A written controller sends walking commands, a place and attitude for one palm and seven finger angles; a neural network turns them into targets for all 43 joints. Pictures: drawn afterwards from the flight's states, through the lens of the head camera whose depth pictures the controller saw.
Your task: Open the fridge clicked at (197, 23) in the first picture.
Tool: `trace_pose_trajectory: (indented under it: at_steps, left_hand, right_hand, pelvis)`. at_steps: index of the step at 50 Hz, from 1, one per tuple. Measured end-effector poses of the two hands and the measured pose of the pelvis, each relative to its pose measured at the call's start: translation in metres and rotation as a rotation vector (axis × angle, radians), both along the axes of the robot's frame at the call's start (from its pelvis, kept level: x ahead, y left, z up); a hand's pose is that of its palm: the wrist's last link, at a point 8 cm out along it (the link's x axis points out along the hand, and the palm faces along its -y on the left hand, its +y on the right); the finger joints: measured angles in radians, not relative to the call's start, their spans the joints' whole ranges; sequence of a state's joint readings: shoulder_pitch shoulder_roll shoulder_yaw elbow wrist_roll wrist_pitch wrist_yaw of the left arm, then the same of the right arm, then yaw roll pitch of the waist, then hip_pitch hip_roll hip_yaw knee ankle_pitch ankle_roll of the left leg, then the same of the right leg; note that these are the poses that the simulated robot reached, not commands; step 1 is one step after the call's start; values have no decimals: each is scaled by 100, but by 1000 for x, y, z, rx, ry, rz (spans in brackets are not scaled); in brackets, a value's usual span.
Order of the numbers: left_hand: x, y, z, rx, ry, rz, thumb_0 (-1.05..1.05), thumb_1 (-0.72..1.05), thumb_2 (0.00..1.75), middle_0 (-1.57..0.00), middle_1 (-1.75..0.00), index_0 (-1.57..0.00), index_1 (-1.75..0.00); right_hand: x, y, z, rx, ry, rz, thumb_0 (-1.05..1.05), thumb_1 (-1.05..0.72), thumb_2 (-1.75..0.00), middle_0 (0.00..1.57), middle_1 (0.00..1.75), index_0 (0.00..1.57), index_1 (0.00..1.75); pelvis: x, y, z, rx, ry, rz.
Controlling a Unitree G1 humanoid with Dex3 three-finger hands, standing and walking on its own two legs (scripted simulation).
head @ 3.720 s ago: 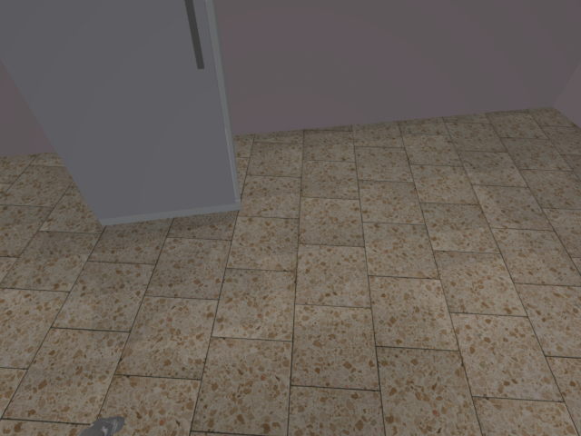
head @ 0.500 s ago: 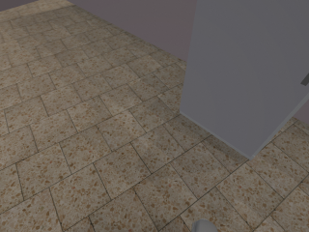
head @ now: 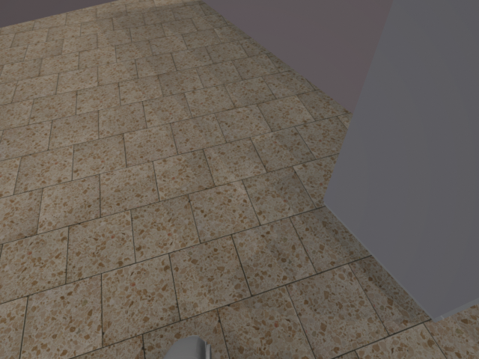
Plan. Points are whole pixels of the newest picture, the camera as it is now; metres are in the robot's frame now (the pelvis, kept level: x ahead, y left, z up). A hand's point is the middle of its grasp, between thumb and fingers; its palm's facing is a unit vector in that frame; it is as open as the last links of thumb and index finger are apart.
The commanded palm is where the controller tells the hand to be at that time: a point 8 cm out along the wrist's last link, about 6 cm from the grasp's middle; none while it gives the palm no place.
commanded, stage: walk to a spot facing it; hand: right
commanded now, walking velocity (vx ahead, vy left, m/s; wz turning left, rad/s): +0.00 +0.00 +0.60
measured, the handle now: out of the picture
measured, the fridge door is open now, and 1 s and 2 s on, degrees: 0 0 0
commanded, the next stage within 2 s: turn to face it in 1.76 s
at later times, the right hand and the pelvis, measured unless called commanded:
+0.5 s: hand (321, 321) +0.22 -0.14 -0.17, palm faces -0.27 +0.94 -0.22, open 7.4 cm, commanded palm none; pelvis +0.05 +0.01 -0.01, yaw +17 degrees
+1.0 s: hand (299, 304) +0.25 -0.10 -0.17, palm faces -0.58 +0.78 -0.23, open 7.4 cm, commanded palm none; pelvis +0.05 +0.00 -0.01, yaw +37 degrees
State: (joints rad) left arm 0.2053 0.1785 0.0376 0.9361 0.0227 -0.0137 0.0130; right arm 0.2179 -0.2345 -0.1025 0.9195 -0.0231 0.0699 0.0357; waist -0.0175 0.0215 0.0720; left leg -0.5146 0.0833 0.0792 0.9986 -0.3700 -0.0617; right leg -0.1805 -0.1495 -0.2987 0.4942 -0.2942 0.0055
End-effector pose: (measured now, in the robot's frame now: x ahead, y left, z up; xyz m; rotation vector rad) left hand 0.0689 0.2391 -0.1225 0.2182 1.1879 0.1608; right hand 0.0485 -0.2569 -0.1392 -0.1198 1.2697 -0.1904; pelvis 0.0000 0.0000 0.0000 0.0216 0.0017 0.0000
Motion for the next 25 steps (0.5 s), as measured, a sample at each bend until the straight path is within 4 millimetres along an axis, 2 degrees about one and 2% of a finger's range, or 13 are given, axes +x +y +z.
trace_pose_trajectory:
  at_steps: [4,7,10,13,18,25]
  left_hand:
    - [-42,24,-15,0,106,123,0,91,90,-21,-30,-21,-30]
    - [-68,42,-32,-14,173,198,1,91,90,-21,-30,-21,-30]
    - [-80,53,-42,-17,226,241,1,91,90,-20,-30,-20,-30]
    - [-71,57,-38,-17,204,266,1,91,90,-20,-30,-20,-30]
    - [-35,54,-26,-26,79,292,1,91,90,-20,-30,-20,-30]
    - [5,36,-10,-9,-56,315,1,90,90,-20,-30,-20,-30]
  right_hand:
    - [66,16,4,-24,-58,118,1,-91,-90,20,30,19,30]
    - [114,35,4,-56,-126,205,1,-91,-90,20,30,19,30]
    - [145,51,8,-79,-189,253,1,-91,-90,20,30,20,30]
    - [157,61,15,-86,-193,280,0,-91,-90,20,30,20,30]
    - [166,71,18,-71,-153,337,0,-91,-90,20,30,20,30]
    - [177,65,5,-19,-124,388,1,-91,-90,20,30,20,30]
  pelvis:
    - [14,9,-6,-15,5,58]
    - [27,22,-19,-32,9,89]
    - [32,30,-24,-27,5,119]
    - [38,33,-17,-31,-4,158]
    - [45,32,-9,-36,2,221]
    - [55,12,-9,-26,7,305]
